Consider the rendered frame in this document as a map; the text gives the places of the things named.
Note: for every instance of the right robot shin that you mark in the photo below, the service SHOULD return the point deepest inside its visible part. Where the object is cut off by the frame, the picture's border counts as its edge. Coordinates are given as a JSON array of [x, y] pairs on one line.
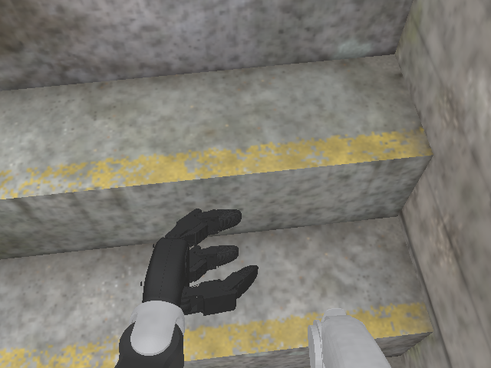
[[334, 312]]

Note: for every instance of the robot right thigh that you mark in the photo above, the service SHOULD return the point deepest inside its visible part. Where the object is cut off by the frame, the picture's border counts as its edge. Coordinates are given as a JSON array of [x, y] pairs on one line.
[[342, 341]]

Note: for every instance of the robot left forearm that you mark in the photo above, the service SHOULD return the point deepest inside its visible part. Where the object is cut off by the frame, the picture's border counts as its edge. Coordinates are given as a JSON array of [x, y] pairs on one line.
[[154, 338]]

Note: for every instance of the robot left hand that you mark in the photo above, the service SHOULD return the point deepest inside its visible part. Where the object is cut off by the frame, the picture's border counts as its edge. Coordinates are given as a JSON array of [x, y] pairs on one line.
[[173, 265]]

